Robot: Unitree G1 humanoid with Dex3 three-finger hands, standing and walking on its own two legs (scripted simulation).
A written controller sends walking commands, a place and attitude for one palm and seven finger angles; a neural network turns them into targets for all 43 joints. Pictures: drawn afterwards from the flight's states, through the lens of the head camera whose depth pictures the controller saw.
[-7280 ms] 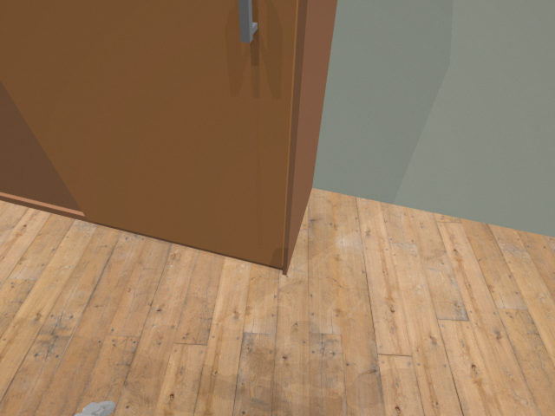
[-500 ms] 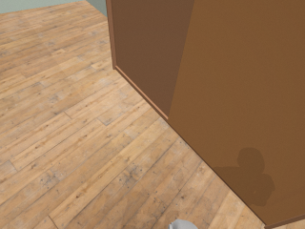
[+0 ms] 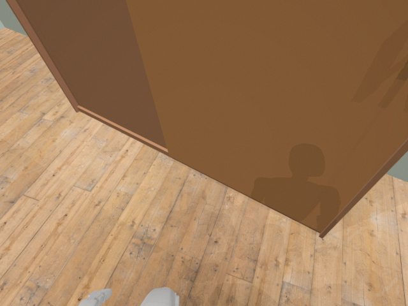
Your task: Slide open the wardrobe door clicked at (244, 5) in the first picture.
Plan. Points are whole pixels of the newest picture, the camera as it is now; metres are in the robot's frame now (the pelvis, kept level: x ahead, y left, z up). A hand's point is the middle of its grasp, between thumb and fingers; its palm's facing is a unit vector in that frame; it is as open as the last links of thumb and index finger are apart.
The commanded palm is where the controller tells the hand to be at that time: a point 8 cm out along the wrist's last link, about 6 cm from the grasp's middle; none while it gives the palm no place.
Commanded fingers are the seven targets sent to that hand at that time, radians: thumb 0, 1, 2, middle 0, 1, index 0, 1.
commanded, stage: turn to face it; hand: right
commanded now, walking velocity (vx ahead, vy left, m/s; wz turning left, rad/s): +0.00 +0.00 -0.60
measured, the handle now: out of the picture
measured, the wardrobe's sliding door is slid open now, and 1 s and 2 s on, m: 0.00 0.00 0.00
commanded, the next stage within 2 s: take the last steps up to it in 0.64 s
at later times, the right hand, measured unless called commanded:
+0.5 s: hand out of the picture +0.01 -0.17 -0.15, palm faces +0.28 +0.91 -0.30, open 7.4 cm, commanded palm none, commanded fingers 0.00 -0.90 -0.90 0.20 0.30 0.20 0.30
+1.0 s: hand out of the picture -0.13 -0.18 -0.17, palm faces +0.45 +0.86 -0.21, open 7.4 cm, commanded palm none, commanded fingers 0.00 -0.90 -0.90 0.20 0.30 0.20 0.30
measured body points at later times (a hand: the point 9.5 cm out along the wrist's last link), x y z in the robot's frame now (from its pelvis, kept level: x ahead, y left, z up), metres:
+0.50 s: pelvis -0.03 +0.05 +0.00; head -0.01 +0.07 +0.44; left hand +0.06 +0.31 -0.16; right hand +0.00 -0.22 -0.12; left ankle +0.00 +0.17 -0.74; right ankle -0.06 -0.08 -0.66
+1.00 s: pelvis -0.06 +0.01 +0.00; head -0.06 +0.00 +0.45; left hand +0.11 +0.18 -0.14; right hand -0.16 -0.23 -0.15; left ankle -0.01 +0.13 -0.69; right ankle -0.11 -0.08 -0.74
